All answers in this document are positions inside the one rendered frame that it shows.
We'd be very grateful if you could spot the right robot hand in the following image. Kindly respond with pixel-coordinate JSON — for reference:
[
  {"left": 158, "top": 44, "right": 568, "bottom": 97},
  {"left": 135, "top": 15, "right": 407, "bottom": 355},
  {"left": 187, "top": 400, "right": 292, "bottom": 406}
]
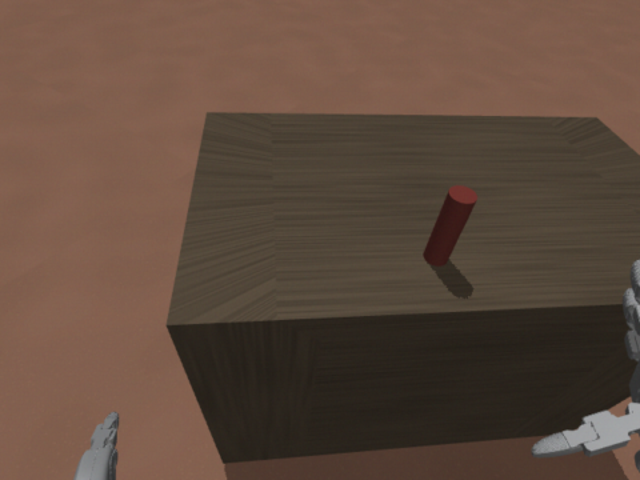
[{"left": 531, "top": 259, "right": 640, "bottom": 458}]

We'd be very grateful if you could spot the left robot hand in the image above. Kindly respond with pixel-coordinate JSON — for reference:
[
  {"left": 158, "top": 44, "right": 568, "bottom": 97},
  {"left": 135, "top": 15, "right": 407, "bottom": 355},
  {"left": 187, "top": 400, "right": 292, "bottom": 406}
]
[{"left": 73, "top": 412, "right": 119, "bottom": 480}]

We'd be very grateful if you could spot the can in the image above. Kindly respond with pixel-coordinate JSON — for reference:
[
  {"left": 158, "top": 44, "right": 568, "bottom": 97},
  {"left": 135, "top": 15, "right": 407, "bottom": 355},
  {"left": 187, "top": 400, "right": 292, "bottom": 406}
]
[{"left": 423, "top": 185, "right": 478, "bottom": 266}]

